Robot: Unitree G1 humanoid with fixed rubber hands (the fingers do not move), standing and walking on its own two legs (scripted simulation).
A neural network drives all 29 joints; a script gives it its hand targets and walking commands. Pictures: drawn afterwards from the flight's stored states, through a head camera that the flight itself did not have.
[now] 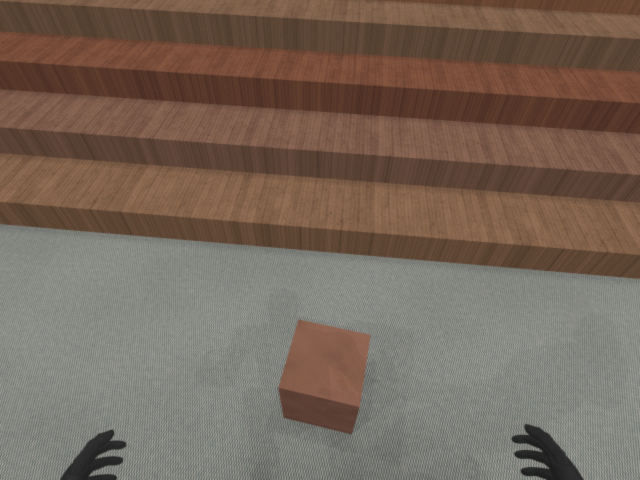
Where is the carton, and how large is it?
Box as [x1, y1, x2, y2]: [278, 319, 370, 433]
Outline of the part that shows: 298,319 278,387 283,417 351,433 359,407 370,335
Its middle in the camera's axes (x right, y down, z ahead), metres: +0.01 +0.41 +1.14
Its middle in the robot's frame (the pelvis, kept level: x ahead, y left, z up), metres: +0.48 -0.03 -0.65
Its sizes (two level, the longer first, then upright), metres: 0.210 0.200 0.250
